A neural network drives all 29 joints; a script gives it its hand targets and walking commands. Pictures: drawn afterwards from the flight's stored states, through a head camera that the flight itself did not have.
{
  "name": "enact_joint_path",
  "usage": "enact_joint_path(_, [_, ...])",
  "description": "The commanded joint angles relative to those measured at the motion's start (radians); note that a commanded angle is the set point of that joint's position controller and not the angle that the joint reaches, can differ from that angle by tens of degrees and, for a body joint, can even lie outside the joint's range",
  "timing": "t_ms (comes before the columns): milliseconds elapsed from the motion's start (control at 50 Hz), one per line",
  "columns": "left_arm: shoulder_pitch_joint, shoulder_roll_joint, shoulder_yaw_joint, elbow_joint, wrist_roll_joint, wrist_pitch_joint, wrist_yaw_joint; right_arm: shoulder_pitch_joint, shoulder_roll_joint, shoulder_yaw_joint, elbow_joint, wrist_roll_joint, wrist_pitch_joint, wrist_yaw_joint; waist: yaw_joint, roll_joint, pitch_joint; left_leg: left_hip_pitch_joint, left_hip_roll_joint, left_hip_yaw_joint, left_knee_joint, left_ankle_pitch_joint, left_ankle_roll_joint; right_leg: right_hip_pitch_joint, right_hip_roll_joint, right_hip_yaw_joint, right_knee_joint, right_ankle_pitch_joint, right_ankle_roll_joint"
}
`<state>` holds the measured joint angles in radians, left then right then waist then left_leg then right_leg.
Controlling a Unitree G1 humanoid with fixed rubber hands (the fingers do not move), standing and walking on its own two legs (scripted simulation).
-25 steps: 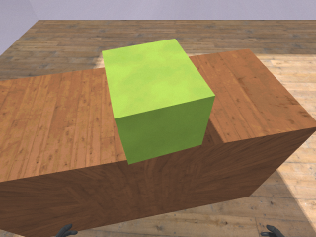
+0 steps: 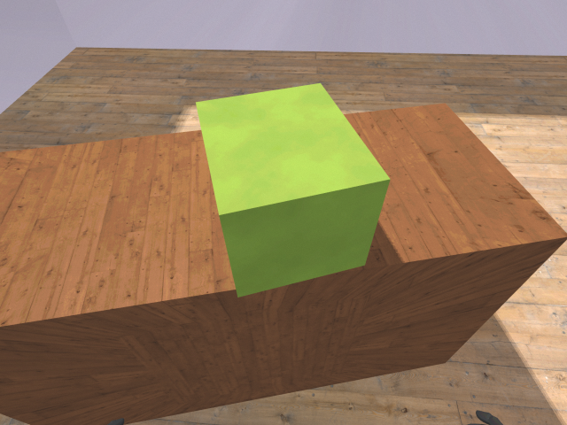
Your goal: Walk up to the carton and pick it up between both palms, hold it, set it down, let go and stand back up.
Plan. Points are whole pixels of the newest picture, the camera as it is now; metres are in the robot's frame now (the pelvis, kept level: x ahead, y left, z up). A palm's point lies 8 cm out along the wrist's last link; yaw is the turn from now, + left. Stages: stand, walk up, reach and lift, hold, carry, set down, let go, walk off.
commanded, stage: stand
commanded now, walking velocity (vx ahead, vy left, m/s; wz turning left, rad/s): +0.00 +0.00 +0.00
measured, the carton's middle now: (281, 184) +0.50 +0.03 +0.04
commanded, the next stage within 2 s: walk up in 0.72 s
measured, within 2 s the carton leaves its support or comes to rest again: neither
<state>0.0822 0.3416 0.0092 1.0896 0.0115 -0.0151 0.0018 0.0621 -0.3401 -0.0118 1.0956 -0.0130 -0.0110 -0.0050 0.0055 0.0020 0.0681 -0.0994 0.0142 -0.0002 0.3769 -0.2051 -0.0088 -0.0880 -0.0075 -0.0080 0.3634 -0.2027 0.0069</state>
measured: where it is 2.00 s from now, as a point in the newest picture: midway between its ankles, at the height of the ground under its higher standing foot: outside the picture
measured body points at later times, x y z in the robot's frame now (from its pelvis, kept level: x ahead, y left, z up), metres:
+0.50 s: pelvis +0.00 +0.01 +0.00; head +0.01 +0.01 +0.45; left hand +0.09 +0.31 -0.13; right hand +0.11 -0.29 -0.12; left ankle +0.00 +0.12 -0.75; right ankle +0.00 -0.12 -0.75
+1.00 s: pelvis +0.01 +0.02 -0.01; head +0.02 +0.02 +0.44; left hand +0.10 +0.33 -0.13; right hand +0.11 -0.29 -0.13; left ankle +0.00 +0.12 -0.75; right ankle +0.00 -0.12 -0.74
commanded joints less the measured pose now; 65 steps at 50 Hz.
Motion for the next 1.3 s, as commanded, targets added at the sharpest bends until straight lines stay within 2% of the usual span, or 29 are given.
enact_joint_path(0, [-0.049, 0.213, 0.045, -0.051, 0.002, -0.013, 0.007, -0.045, -0.208, -0.034, -0.057, 0.004, -0.021, -0.006, 0.004, 0.025, -0.041, -0.034, 0.105, -0.080, -0.098, 0.083, 0.037, -0.009, -0.110, 0.096, -0.087, 0.105, -0.030])
enact_joint_path(60, [-0.045, 0.229, 0.043, -0.048, -0.006, -0.012, 0.008, -0.043, -0.194, -0.033, -0.054, 0.002, -0.013, -0.005, 0.006, -0.017, -0.041, -0.039, 0.103, -0.089, -0.099, 0.078, 0.039, -0.014, -0.106, 0.089, -0.082, 0.101, -0.031])
enact_joint_path(120, [-0.038, 0.218, 0.038, -0.043, -0.003, -0.010, 0.009, -0.041, -0.191, -0.028, -0.057, 0.002, -0.016, -0.005, 0.003, 0.021, -0.048, -0.030, 0.107, -0.071, -0.095, 0.095, 0.032, -0.023, -0.114, 0.099, -0.087, 0.094, -0.026])
enact_joint_path(200, [-0.031, 0.231, 0.044, -0.039, 0.002, -0.011, 0.006, -0.043, -0.218, -0.032, -0.062, -0.001, -0.018, -0.006, 0.003, -0.015, -0.040, -0.032, 0.111, -0.097, -0.101, 0.064, 0.040, -0.032, -0.104, 0.092, -0.084, 0.095, -0.034])
enact_joint_path(240, [-0.030, 0.225, 0.044, -0.036, -0.004, -0.003, 0.005, -0.061, -0.233, -0.039, -0.064, 0.001, -0.015, -0.004, 0.004, 0.040, -0.075, -0.028, 0.114, -0.092, -0.099, 0.067, 0.040, -0.007, -0.110, 0.085, -0.087, 0.087, -0.036])
enact_joint_path(280, [-0.008, 0.208, 0.042, -0.035, -0.005, -0.012, 0.009, -0.035, -0.224, -0.035, -0.052, 0.006, -0.015, -0.009, 0.012, 0.022, -0.063, -0.032, 0.112, -0.093, -0.108, 0.079, 0.044, 0.008, -0.109, 0.097, -0.085, 0.105, -0.033])
enact_joint_path(300, [-0.026, 0.220, 0.038, -0.043, -0.002, -0.011, 0.008, -0.066, -0.224, -0.040, -0.054, 0.000, -0.013, -0.007, 0.009, -0.037, -0.063, -0.015, 0.120, -0.106, -0.108, 0.113, 0.048, -0.018, -0.108, 0.080, -0.071, 0.103, -0.035])
enact_joint_path(320, [-0.034, 0.210, 0.042, -0.043, 0.000, -0.012, 0.009, -0.067, -0.204, -0.032, -0.063, 0.004, -0.013, -0.004, 0.010, -0.002, -0.074, -0.008, 0.116, -0.090, -0.084, 0.135, 0.046, -0.019, -0.113, 0.094, -0.083, 0.119, -0.031])
enact_joint_path(460, [-0.043, 0.218, 0.031, -0.045, -0.002, -0.008, 0.011, -0.047, -0.224, -0.033, -0.056, 0.003, -0.013, -0.007, -0.012, -0.011, -0.082, 0.003, 0.116, -0.086, -0.087, 0.158, 0.035, -0.006, -0.114, 0.080, -0.071, 0.162, -0.028])
enact_joint_path(540, [-0.025, 0.211, 0.035, -0.039, -0.006, -0.001, 0.006, -0.047, -0.237, -0.037, -0.050, 0.011, -0.011, -0.006, 0.012, 0.014, -0.053, -0.041, 0.104, -0.087, -0.097, 0.103, 0.034, 0.007, -0.114, 0.090, -0.092, 0.133, -0.026])
enact_joint_path(720, [-0.021, 0.206, 0.037, -0.043, -0.002, -0.004, 0.006, -0.045, -0.235, -0.036, -0.058, 0.006, -0.019, -0.006, 0.008, 0.018, -0.082, 0.000, 0.112, -0.071, -0.092, 0.216, 0.038, 0.020, -0.114, 0.082, -0.075, 0.172, -0.021])
enact_joint_path(760, [-0.015, 0.213, 0.035, -0.039, -0.004, -0.006, 0.010, -0.034, -0.223, -0.041, -0.051, 0.005, -0.017, -0.005, 0.010, -0.036, -0.096, 0.007, 0.124, -0.096, -0.097, 0.210, 0.046, 0.029, -0.120, 0.074, -0.058, 0.176, -0.027])
enact_joint_path(860, [-0.024, 0.197, 0.029, -0.046, 0.002, -0.002, 0.010, -0.063, -0.222, -0.043, -0.064, 0.006, -0.017, -0.002, -0.002, 0.030, -0.056, -0.009, 0.116, -0.079, -0.104, 0.158, 0.042, -0.012, -0.117, 0.074, -0.078, 0.159, -0.031])
enact_joint_path(880, [-0.059, 0.217, 0.035, -0.054, -0.004, -0.001, 0.012, -0.062, -0.207, -0.036, -0.067, 0.007, -0.019, -0.003, -0.004, -0.022, -0.085, -0.012, 0.118, -0.091, -0.113, 0.169, 0.044, 0.026, -0.121, 0.068, -0.071, 0.159, -0.029])
enact_joint_path(900, [0.010, 0.258, 0.062, -0.087, 0.006, -0.017, -0.001, 0.024, -0.286, -0.078, -0.100, -0.015, -0.012, 0.018, 0.001, 0.074, -0.123, 0.019, 0.083, -0.135, -0.081, -0.141, 0.103, 0.007, -0.057, -0.004, 0.020, -0.176, -0.050])
enact_joint_path(920, [0.008, 0.261, 0.065, -0.089, 0.015, -0.022, -0.006, 0.058, -0.274, -0.083, -0.101, -0.016, -0.011, 0.027, -0.009, 0.034, -0.096, 0.003, 0.119, -0.203, -0.099, -0.302, 0.141, -0.063, -0.059, 0.000, 0.069, -0.288, -0.065])
enact_joint_path(940, [0.018, 0.236, 0.064, -0.109, 0.020, -0.023, -0.010, 0.083, -0.284, -0.093, -0.121, -0.019, -0.007, 0.031, -0.013, 0.054, -0.016, -0.013, 0.159, -0.269, -0.125, -0.414, 0.177, -0.190, -0.046, -0.006, 0.094, -0.343, -0.068])
enact_joint_path(960, [0.021, 0.215, 0.063, -0.122, 0.023, -0.024, -0.014, 0.085, -0.288, -0.102, -0.140, -0.020, -0.007, 0.031, -0.015, 0.083, 0.054, -0.031, 0.187, -0.325, -0.158, -0.413, 0.198, -0.255, -0.019, -0.020, 0.144, -0.298, -0.070])
enact_joint_path(1000, [0.047, 0.204, 0.061, -0.163, 0.025, -0.033, -0.013, 0.104, -0.307, -0.110, -0.165, -0.018, -0.013, 0.031, -0.011, 0.175, 0.069, 0.003, 0.219, -0.331, -0.131, -0.200, 0.224, -0.304, -0.032, -0.019, 0.163, -0.265, -0.070])
enact_joint_path(1040, [0.081, 0.213, 0.068, -0.167, 0.027, -0.051, -0.009, 0.113, -0.292, -0.107, -0.207, -0.013, -0.014, 0.036, 0.004, 0.123, 0.020, -0.024, 0.179, -0.279, -0.021, -0.026, 0.200, -0.194, -0.011, -0.044, 0.054, -0.198, -0.066])
enact_joint_path(1060, [0.149, 0.222, 0.074, -0.158, 0.025, -0.059, -0.007, 0.057, -0.271, -0.100, -0.236, -0.014, -0.011, 0.038, 0.045, 0.102, 0.013, -0.098, 0.130, -0.212, 0.072, 0.042, 0.160, -0.081, -0.019, -0.009, -0.013, -0.158, -0.073])
enact_joint_path(1080, [0.220, 0.289, 0.091, -0.162, 0.031, -0.067, -0.006, 0.044, -0.231, -0.091, -0.265, -0.001, -0.014, 0.039, 0.060, -0.055, -0.031, -0.265, 0.012, -0.110, 0.257, 0.008, 0.100, 0.091, -0.126, 0.163, -0.052, -0.068, -0.113])
enact_joint_path(1100, [0.274, 0.382, 0.120, -0.171, 0.039, -0.068, -0.002, 0.033, -0.202, -0.080, -0.307, -0.002, -0.020, 0.034, 0.095, -0.243, -0.018, -0.490, -0.120, -0.040, 0.468, -0.158, 0.050, 0.255, -0.294, 0.366, -0.099, 0.078, -0.208])
enact_joint_path(1120, [0.305, 0.374, 0.128, -0.191, 0.031, -0.064, 0.004, 0.028, -0.207, -0.077, -0.311, -0.010, -0.021, 0.020, 0.099, -0.220, 0.020, -0.577, -0.077, -0.085, 0.610, -0.414, 0.040, 0.231, -0.434, 0.421, -0.086, 0.339, -0.303])
enact_joint_path(1140, [0.278, 0.354, 0.128, -0.209, 0.015, -0.062, 0.009, 0.040, -0.208, -0.072, -0.314, -0.004, -0.021, 0.018, 0.083, -0.106, 0.066, -0.596, -0.009, -0.128, 0.607, -0.401, 0.047, 0.230, -0.459, 0.403, -0.033, 0.506, -0.338])
enact_joint_path(1200, [0.225, 0.329, 0.123, -0.278, 0.016, -0.053, 0.017, 0.083, -0.220, -0.092, -0.321, -0.009, -0.025, 0.029, 0.056, -0.170, 0.052, -0.460, 0.045, -0.090, 0.392, -0.279, 0.052, 0.147, -0.369, 0.209, 0.042, 0.550, -0.244])
enact_joint_path(1240, [0.148, 0.293, 0.098, -0.309, 0.013, -0.043, 0.012, 0.161, -0.186, -0.092, -0.306, -0.007, -0.019, 0.040, -0.015, -0.187, 0.010, -0.200, -0.003, 0.032, 0.239, -0.101, 0.070, -0.040, -0.249, 0.042, 0.134, 0.588, -0.177])
enact_joint_path(1260, [0.108, 0.274, 0.087, -0.331, -0.001, -0.037, 0.011, 0.240, -0.213, -0.108, -0.280, -0.016, -0.021, 0.037, -0.067, -0.114, -0.024, 0.013, -0.038, 0.061, 0.147, 0.063, 0.080, -0.180, -0.183, -0.031, 0.269, 0.502, -0.129])
enact_joint_path(1280, [0.110, 0.233, 0.069, -0.343, -0.007, -0.035, 0.009, 0.307, -0.274, -0.134, -0.269, -0.029, -0.026, 0.027, -0.114, 0.006, -0.064, 0.137, 0.012, -0.066, 0.086, 0.199, 0.105, -0.306, -0.107, -0.073, 0.453, 0.366, -0.074])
